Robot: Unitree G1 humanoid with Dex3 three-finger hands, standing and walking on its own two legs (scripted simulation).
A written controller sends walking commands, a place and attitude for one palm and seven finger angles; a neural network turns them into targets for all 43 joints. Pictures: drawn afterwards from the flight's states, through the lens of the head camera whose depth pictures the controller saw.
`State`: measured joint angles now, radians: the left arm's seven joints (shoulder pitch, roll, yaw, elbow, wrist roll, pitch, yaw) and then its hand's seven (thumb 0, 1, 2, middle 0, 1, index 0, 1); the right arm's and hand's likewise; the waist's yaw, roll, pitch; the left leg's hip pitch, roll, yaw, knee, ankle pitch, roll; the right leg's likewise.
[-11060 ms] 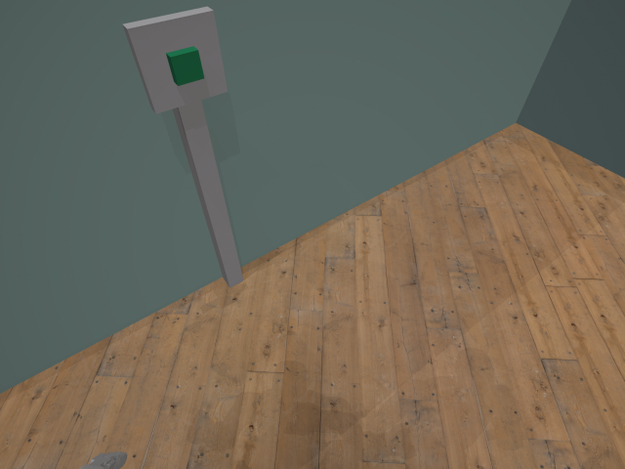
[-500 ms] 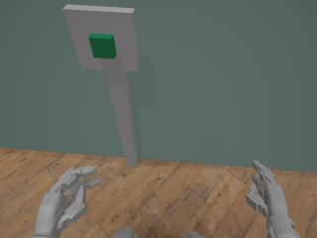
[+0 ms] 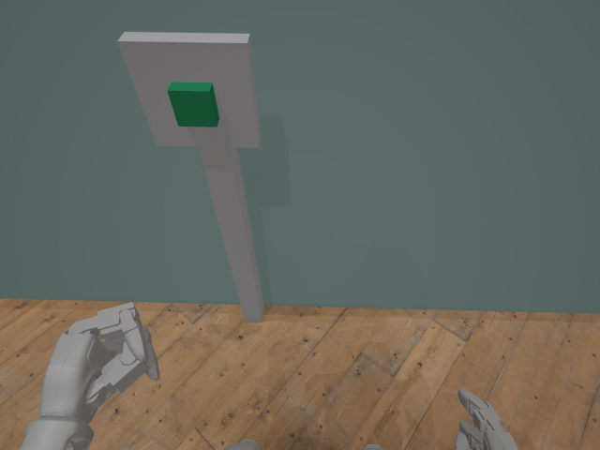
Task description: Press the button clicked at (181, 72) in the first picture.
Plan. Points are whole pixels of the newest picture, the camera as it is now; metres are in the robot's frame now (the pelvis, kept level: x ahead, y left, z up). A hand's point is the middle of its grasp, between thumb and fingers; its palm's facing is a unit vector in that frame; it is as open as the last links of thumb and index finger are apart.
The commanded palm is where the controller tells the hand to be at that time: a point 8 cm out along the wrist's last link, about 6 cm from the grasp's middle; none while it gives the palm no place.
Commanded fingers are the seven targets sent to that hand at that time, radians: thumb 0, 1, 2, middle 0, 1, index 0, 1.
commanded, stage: raise the hand and make a fist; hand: left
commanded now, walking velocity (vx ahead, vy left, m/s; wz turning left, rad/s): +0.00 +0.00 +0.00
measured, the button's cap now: (195, 104) +0.57 +0.20 +0.16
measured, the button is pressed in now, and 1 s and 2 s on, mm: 0 0 0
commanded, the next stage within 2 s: aim a knuckle at the button in 1.08 s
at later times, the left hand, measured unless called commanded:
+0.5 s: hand (111, 312) +0.24 +0.21 +0.13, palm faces +0.06 -1.00 -0.07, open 3.1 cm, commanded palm +0.21 +0.26 +0.14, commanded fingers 0.00 0.90 0.90 -1.30 -1.50 -1.30 -1.50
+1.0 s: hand (114, 292) +0.25 +0.20 +0.15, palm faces +0.05 -1.00 -0.06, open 3.1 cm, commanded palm +0.22 +0.25 +0.16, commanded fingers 0.00 0.90 0.90 -1.30 -1.50 -1.30 -1.50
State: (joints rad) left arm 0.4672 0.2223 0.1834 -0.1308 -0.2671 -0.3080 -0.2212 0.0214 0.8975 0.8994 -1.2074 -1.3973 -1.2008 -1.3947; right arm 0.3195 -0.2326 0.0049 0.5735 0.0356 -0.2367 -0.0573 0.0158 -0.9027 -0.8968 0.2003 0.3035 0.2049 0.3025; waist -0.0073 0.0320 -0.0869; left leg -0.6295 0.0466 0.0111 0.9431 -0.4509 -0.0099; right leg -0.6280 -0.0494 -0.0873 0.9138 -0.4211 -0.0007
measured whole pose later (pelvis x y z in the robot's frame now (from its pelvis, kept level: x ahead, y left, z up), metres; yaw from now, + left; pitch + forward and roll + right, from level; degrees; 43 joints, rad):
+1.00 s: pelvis +0.02 -0.01 +0.04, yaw +0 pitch +0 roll +0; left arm 0.26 0.26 0.26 -0.11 -0.30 -0.06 -0.29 0.02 0.90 0.90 -1.30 -1.50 -1.30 -1.50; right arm 0.26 -0.26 0.05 0.59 0.05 -0.27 -0.08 0.01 -0.90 -0.90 0.20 0.30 0.20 0.30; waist 0.04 0.04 -0.05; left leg -0.31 0.04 0.01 0.65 -0.35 -0.02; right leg -0.31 -0.04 -0.09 0.64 -0.33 0.00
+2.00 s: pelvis +0.02 +0.00 +0.03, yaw -1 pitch +5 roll +0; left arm -0.41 0.28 0.25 0.59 -0.19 -0.17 -0.18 0.02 0.90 0.90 -1.30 -1.50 -1.30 -1.50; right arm 0.28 -0.25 0.03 0.66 0.04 -0.14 -0.07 0.01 -0.91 -0.90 0.20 0.30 0.20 0.30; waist -0.03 0.02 -0.03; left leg -0.41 0.04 0.04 0.67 -0.34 -0.01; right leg -0.43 -0.04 -0.06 0.66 -0.32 0.00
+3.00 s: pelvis +0.01 +0.00 +0.02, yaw -2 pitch +11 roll -1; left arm -0.76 0.35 0.32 1.04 -0.12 -0.34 -0.16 0.02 0.90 0.90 -1.30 -1.50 -1.30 -1.50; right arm 0.33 -0.26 0.02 0.64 0.02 -0.01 -0.03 0.01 -0.91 -0.90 0.20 0.30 0.20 0.30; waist -0.09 0.01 -0.07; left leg -0.59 0.05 0.04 0.77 -0.37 -0.01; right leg -0.60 -0.03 -0.05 0.75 -0.33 0.00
